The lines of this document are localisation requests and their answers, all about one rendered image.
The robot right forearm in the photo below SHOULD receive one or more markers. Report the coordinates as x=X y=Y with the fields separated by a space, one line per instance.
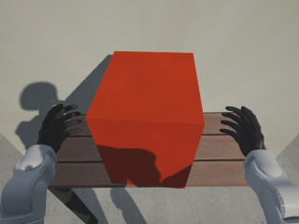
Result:
x=278 y=197

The right robot hand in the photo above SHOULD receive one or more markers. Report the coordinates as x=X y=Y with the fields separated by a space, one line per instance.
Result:
x=248 y=133

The robot left forearm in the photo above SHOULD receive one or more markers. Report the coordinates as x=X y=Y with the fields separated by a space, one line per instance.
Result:
x=24 y=196

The table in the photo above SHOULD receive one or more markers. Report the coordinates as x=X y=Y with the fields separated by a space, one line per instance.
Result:
x=218 y=162

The left robot hand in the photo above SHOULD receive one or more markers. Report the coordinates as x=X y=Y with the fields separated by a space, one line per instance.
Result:
x=52 y=132

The carton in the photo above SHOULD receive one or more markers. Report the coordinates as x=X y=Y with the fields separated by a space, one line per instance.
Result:
x=147 y=119

